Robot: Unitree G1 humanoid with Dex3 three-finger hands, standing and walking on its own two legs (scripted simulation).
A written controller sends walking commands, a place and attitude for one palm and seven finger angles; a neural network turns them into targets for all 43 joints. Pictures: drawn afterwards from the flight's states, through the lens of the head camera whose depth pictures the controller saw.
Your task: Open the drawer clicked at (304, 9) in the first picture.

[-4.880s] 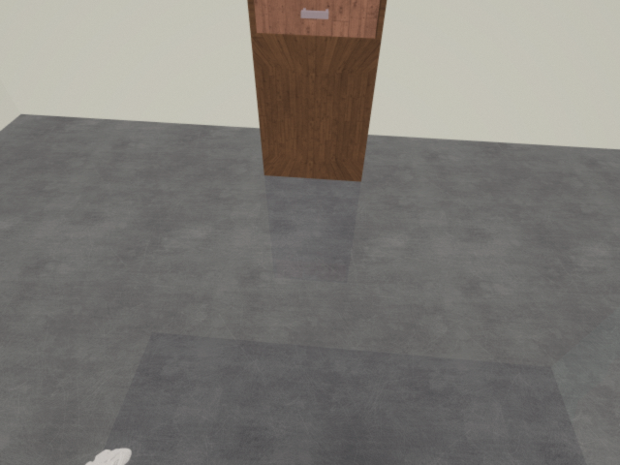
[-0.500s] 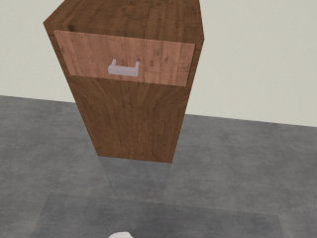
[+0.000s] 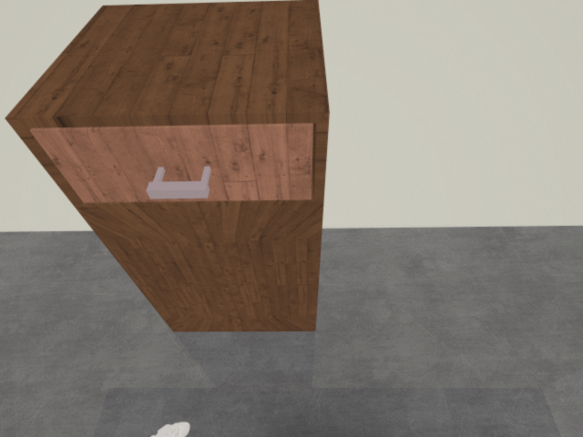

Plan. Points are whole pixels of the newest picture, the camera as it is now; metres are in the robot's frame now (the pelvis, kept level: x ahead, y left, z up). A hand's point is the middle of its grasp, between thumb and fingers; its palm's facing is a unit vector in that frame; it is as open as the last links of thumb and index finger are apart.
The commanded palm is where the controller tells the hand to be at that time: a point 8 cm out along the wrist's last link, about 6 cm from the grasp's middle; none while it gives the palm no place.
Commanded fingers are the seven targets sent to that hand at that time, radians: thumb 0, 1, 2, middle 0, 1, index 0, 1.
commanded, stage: come to a stop and stand still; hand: left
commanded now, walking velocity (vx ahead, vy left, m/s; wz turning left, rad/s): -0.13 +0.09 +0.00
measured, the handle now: (181, 181) +0.51 +0.21 +0.03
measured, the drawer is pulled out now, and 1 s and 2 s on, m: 0.00 0.00 0.00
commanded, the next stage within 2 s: look again from close up in 1.18 s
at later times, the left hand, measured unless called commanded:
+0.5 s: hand out of the picture -0.03 +0.21 -0.17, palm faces +0.01 -0.97 -0.23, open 7.4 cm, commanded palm none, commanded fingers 0.00 0.90 0.90 -0.20 -0.30 -0.20 -0.30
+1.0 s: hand out of the picture -0.04 +0.20 -0.18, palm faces +0.00 -0.98 -0.18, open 7.4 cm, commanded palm none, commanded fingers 0.00 0.90 0.90 -0.20 -0.30 -0.20 -0.30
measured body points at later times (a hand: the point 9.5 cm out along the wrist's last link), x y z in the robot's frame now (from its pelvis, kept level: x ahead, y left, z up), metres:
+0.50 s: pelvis -0.03 +0.03 +0.01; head -0.01 +0.02 +0.45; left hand -0.03 +0.26 -0.15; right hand +0.01 -0.20 -0.16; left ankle -0.02 +0.13 -0.73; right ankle -0.06 -0.09 -0.74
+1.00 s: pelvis -0.05 +0.03 +0.00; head -0.05 +0.04 +0.45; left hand -0.04 +0.25 -0.16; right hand -0.07 -0.18 -0.16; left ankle -0.02 +0.13 -0.74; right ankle -0.06 -0.09 -0.73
